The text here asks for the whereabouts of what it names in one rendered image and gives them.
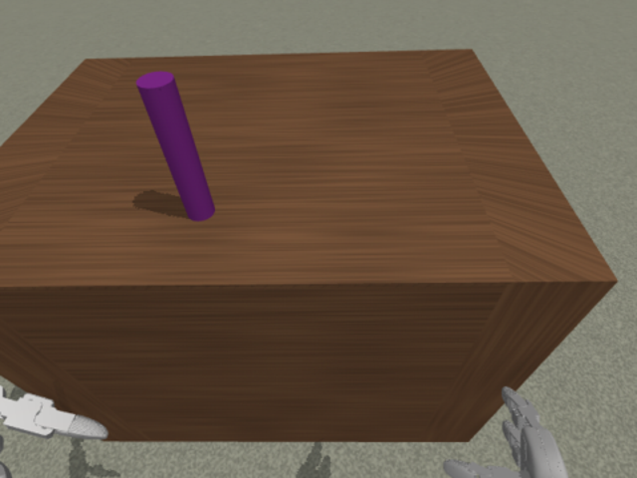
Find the can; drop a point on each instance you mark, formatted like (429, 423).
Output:
(162, 101)

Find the right robot hand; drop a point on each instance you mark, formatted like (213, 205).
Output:
(534, 449)

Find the left robot hand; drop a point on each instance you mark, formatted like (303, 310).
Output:
(36, 415)

